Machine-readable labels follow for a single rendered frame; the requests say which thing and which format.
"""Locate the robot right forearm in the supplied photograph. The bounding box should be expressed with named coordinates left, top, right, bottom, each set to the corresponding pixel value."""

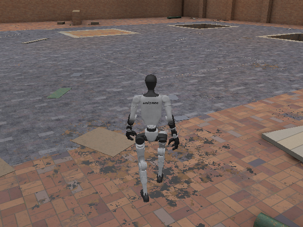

left=168, top=115, right=178, bottom=139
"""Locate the robot left forearm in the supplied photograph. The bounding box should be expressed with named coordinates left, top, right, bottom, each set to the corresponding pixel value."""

left=126, top=114, right=134, bottom=132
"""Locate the left robot foot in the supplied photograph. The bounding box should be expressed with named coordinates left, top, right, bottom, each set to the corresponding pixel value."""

left=140, top=189, right=149, bottom=202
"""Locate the robot left upper arm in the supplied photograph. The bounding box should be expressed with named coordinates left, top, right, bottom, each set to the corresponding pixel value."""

left=129, top=95, right=141, bottom=121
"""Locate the right robot foot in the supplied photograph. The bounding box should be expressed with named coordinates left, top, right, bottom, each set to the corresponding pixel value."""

left=157, top=173, right=163, bottom=183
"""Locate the robot foot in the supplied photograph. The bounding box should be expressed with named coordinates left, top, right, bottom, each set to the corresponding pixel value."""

left=140, top=189, right=149, bottom=202
left=157, top=173, right=163, bottom=183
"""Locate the robot right hand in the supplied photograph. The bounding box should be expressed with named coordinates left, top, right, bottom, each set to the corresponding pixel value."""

left=168, top=137, right=179, bottom=150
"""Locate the robot left hand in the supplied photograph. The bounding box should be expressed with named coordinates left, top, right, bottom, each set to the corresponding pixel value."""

left=126, top=130, right=137, bottom=140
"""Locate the robot right upper arm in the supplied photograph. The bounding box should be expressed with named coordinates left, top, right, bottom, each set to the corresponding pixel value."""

left=161, top=95, right=173, bottom=122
